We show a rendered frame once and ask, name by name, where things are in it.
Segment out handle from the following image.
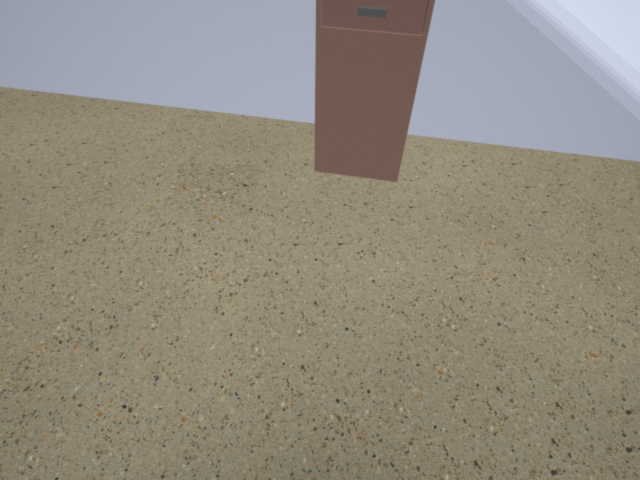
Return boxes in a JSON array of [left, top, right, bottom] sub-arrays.
[[357, 5, 387, 18]]

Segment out drawer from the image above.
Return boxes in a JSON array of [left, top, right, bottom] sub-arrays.
[[322, 0, 428, 35]]

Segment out cabinet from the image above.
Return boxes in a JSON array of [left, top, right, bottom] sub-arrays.
[[314, 0, 435, 182]]

